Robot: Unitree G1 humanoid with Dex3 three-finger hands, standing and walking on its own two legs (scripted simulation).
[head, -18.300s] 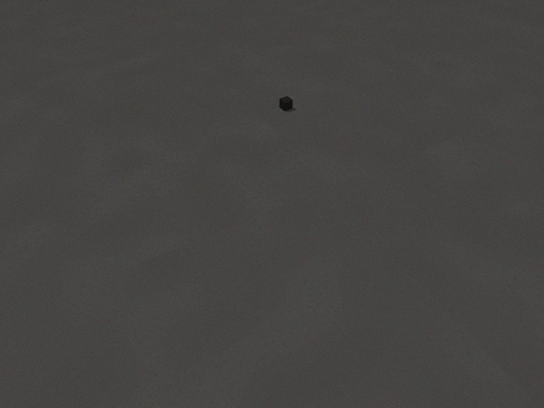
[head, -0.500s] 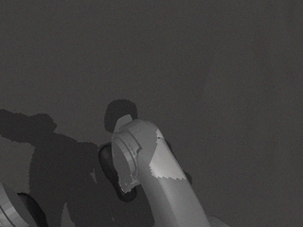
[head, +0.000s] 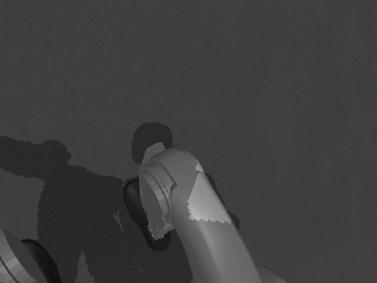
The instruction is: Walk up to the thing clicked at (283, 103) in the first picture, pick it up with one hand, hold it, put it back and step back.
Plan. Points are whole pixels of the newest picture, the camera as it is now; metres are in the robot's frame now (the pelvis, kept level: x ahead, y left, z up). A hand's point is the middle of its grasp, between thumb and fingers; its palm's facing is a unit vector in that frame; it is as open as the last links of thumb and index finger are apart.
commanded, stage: settle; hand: left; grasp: from above
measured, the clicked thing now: out of the picture +0.45 +0.37 -0.30
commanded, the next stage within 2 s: lift in 0.76 s
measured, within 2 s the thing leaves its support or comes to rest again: leaves its support in 0.16 s
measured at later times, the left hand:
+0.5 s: hand out of the picture +0.45 +0.38 -0.20, palm faces -0.19 -0.34 -0.92, open 9.7 cm
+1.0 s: hand out of the picture +0.45 +0.37 -0.14, palm faces -0.17 -0.36 -0.92, open 9.7 cm
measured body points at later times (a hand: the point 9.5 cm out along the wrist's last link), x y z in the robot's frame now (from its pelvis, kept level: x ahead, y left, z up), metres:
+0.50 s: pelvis +0.01 +0.00 +0.01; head +0.28 +0.12 +0.34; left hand +0.46 +0.39 -0.15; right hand +0.04 -0.25 -0.05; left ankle +0.07 +0.13 -0.30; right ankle +0.13 -0.12 -0.30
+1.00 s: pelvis +0.01 -0.01 +0.01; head +0.26 +0.08 +0.37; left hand +0.46 +0.39 -0.09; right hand +0.06 -0.27 -0.08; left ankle +0.07 +0.13 -0.30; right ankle +0.13 -0.12 -0.30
